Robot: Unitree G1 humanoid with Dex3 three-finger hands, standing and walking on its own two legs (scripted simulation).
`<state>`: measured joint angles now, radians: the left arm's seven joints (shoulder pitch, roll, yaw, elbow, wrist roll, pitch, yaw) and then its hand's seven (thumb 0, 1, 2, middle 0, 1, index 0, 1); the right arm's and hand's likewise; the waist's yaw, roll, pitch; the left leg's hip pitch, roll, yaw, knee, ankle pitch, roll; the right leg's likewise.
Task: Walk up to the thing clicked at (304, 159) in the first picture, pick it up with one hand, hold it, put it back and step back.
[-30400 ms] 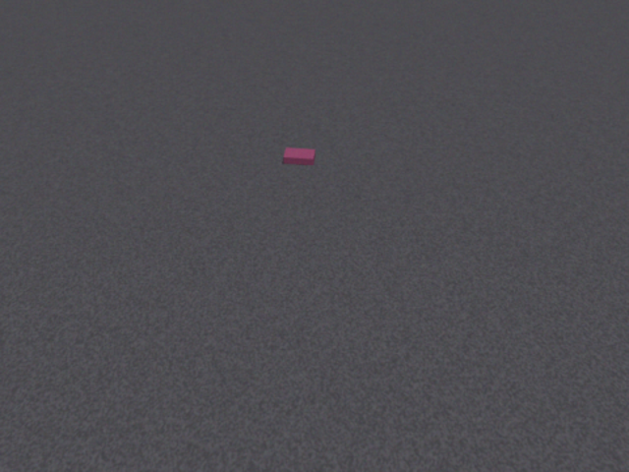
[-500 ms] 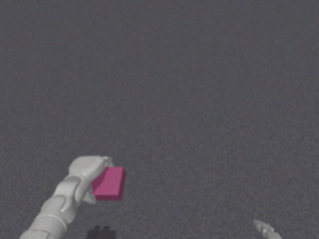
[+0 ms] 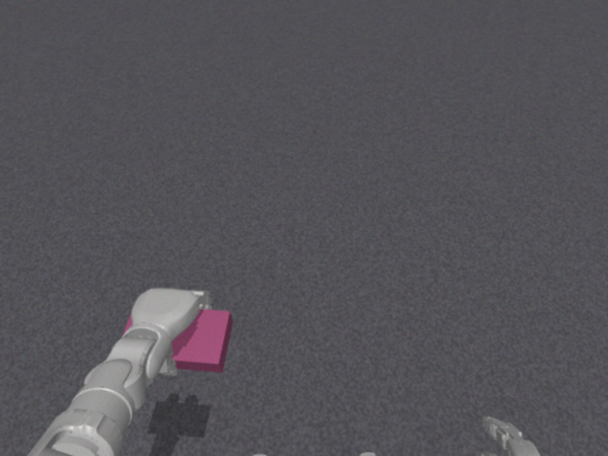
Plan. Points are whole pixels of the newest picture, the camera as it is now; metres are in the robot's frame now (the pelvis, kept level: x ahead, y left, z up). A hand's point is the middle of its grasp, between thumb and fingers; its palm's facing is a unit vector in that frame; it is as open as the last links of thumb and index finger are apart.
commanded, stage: crouch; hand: left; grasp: from above
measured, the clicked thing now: (177, 337) +0.32 +0.22 -0.12
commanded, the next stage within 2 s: lower in 1.58 s
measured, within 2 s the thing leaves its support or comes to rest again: neither
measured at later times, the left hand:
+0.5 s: hand (211, 346) +0.38 +0.21 -0.34, palm faces -0.45 +0.08 -0.89, open 11.1 cm
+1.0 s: hand (224, 352) +0.42 +0.22 -0.50, palm faces -0.46 +0.03 -0.89, open 11.1 cm
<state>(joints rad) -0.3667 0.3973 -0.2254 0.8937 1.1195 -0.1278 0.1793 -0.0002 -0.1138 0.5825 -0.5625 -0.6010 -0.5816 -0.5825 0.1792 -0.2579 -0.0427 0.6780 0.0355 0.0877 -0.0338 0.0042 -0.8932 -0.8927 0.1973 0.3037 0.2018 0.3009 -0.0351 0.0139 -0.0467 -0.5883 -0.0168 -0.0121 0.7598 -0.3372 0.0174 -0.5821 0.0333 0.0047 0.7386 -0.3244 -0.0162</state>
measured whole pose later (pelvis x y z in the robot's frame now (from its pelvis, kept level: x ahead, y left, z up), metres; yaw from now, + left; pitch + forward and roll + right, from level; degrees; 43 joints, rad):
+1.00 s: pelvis -0.06 +0.01 -0.33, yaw -4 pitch +39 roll -6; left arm -0.98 0.63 0.01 1.42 1.28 -0.19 0.39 0.00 -0.15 0.60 -0.60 -0.58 -0.62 -0.56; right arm 0.16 -0.25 0.01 0.71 -0.11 -0.06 0.11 0.00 -0.91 -0.90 0.20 0.30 0.20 0.30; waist -0.24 0.02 -0.13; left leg -2.12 -0.02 -0.06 2.12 -0.69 0.03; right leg -2.08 0.03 -0.10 2.05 -0.67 -0.02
